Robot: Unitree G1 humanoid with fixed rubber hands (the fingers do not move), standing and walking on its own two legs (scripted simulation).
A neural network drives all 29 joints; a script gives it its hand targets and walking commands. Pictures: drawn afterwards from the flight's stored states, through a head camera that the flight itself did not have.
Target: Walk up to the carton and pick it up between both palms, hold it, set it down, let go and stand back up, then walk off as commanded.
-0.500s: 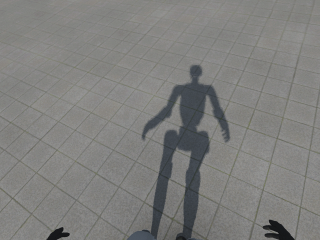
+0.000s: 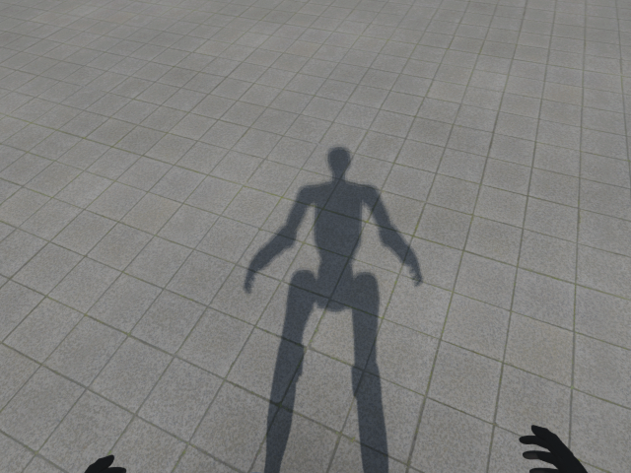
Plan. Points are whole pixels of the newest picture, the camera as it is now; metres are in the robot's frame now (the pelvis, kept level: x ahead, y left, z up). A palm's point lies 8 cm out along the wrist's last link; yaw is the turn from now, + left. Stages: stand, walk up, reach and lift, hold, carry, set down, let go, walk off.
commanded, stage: walk up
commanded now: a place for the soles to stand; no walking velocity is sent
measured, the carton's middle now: out of the picture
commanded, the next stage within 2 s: none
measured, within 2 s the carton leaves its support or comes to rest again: neither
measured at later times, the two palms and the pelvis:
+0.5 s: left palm out of the picture +0.02 +0.21 -0.06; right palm out of the picture -0.02 -0.40 -0.10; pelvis -0.11 -0.09 +0.02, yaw -4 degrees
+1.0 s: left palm out of the picture -0.15 +0.11 -0.07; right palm out of the picture -0.19 -0.49 -0.11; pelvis -0.27 -0.17 +0.01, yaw -10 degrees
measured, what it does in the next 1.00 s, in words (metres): walks backwards: left foot, then right foot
